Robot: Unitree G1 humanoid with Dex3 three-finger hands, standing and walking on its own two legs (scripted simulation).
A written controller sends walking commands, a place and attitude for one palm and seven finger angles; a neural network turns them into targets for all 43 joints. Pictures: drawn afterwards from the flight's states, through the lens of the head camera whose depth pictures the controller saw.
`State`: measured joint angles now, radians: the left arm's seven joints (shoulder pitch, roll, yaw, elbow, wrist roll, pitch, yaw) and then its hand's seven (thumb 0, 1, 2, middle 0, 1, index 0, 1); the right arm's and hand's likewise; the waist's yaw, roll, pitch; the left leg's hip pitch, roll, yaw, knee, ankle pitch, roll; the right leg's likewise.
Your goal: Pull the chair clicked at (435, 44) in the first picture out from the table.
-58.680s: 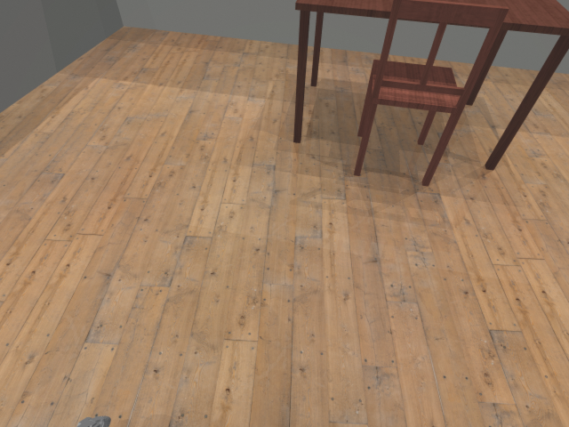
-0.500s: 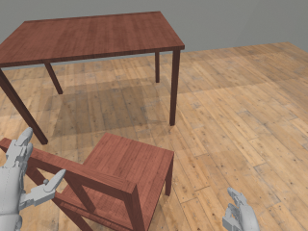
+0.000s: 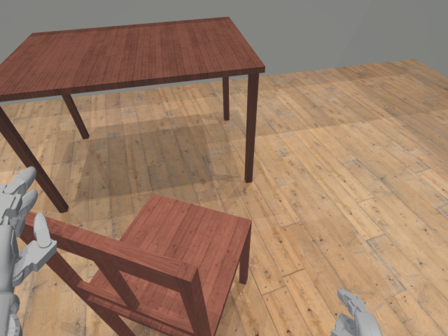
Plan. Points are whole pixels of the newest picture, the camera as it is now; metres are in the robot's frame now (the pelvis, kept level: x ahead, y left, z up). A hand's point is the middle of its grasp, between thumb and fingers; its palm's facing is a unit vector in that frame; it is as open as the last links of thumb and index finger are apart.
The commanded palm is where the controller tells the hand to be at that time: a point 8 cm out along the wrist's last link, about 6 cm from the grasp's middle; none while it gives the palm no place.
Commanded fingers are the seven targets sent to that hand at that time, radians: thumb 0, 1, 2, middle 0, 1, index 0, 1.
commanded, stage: step back with the hand held close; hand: left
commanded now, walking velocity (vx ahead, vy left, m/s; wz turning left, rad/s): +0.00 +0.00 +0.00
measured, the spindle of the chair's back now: (119, 284) +0.24 +0.27 -0.10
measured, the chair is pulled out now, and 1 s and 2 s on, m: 0.65 0.65 0.65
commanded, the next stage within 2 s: stop stepping back and stand still in 1.98 s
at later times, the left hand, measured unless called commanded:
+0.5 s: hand (44, 268) +0.15 +0.26 +0.14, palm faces +0.39 -0.78 -0.49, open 7.4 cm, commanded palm +0.10 +0.30 +0.17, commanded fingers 0.00 0.90 0.90 -0.20 -0.30 -0.20 -0.30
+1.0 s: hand (23, 299) +0.11 +0.26 +0.15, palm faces +0.44 -0.78 -0.44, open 7.4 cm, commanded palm +0.06 +0.30 +0.17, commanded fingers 0.00 0.90 0.90 -0.20 -0.30 -0.20 -0.30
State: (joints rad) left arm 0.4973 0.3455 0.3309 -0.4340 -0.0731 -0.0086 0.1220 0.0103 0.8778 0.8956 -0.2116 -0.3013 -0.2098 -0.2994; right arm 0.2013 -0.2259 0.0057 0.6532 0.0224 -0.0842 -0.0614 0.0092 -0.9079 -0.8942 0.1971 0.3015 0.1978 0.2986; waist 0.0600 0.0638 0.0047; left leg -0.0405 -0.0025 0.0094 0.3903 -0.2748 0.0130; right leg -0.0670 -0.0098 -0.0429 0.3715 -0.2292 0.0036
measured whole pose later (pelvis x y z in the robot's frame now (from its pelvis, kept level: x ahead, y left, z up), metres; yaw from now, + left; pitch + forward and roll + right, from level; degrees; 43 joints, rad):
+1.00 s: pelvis -0.08 +0.00 -0.01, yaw +0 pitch +1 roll -1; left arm 0.55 0.39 0.37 -0.50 -0.04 -0.12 0.18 0.01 0.88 0.90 -0.21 -0.30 -0.21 -0.30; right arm 0.22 -0.23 0.00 0.59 0.02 -0.02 -0.09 0.01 -0.91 -0.89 0.20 0.30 0.20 0.30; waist 0.00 0.03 -0.03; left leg -0.38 0.01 0.00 0.59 -0.23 0.01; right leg -0.37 0.00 -0.06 0.51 -0.15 0.00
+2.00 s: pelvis -0.18 -0.01 -0.01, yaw -1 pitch +3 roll -2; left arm 0.56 0.43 0.41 -0.52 -0.06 -0.15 0.16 0.01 0.89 0.90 -0.21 -0.30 -0.21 -0.30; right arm 0.15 -0.19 0.00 0.61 0.00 -0.08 -0.08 0.01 -0.91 -0.89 0.20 0.30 0.20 0.30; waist 0.03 -0.01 -0.05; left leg -0.49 0.03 0.02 0.50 -0.09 0.01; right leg -0.26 0.06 0.03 0.50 -0.31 -0.02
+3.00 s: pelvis -0.30 +0.02 -0.01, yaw +1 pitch -1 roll -1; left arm 0.50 0.36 0.35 -0.41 -0.04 -0.11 0.17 0.01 0.88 0.90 -0.21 -0.30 -0.21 -0.30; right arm 0.29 -0.24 0.01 0.70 0.00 -0.10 -0.09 0.01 -0.90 -0.89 0.20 0.30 0.20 0.30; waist 0.02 0.00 -0.08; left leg -0.29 0.04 0.02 0.57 -0.32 0.02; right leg -0.23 0.03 -0.07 0.49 -0.24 -0.03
